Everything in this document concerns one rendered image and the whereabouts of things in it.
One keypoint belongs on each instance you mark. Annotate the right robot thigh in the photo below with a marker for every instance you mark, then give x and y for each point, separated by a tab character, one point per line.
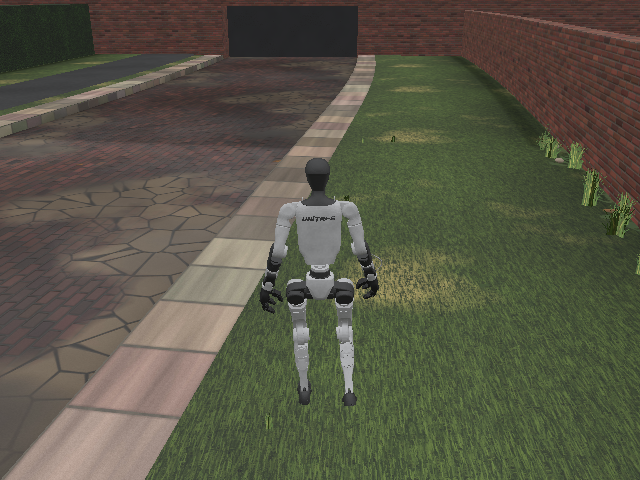
344	297

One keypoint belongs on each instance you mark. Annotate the left robot forearm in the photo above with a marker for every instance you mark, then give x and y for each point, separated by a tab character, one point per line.
272	270

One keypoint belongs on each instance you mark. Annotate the right robot upper arm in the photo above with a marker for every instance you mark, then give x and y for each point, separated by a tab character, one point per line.
350	211

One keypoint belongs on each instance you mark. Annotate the robot head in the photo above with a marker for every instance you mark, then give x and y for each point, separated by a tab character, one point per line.
317	172

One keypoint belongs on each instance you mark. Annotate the right robot forearm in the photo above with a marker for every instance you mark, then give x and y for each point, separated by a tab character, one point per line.
367	264

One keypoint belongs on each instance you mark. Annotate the robot right hand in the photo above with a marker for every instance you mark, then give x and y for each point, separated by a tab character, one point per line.
366	284

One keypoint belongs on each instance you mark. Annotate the left robot upper arm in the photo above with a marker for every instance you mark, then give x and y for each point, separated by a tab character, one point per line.
287	211

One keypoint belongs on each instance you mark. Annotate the robot left hand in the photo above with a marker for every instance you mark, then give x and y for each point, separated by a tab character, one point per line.
265	299

